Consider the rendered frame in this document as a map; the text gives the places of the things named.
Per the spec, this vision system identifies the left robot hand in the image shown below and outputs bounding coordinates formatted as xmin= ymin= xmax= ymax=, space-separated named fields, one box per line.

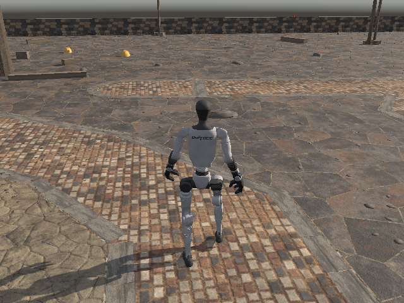
xmin=165 ymin=169 xmax=179 ymax=181

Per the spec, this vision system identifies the right robot upper arm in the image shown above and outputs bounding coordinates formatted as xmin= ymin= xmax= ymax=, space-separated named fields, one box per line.
xmin=216 ymin=128 xmax=233 ymax=163

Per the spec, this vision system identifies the robot head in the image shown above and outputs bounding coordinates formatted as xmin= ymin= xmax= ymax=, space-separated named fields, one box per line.
xmin=192 ymin=100 xmax=214 ymax=130

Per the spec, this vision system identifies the robot right shin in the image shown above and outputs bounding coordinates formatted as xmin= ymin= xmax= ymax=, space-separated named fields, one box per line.
xmin=214 ymin=196 xmax=223 ymax=235

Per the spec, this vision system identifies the left robot forearm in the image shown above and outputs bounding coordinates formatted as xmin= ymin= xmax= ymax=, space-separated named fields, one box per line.
xmin=166 ymin=150 xmax=177 ymax=172

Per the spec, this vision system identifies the right robot forearm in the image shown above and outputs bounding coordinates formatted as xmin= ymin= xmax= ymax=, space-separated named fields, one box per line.
xmin=227 ymin=154 xmax=242 ymax=181

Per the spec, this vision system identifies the left robot upper arm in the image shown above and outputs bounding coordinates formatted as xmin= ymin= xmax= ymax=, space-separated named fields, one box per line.
xmin=171 ymin=127 xmax=190 ymax=160

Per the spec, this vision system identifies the right robot hand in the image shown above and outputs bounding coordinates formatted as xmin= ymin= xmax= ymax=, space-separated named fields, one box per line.
xmin=229 ymin=179 xmax=244 ymax=194

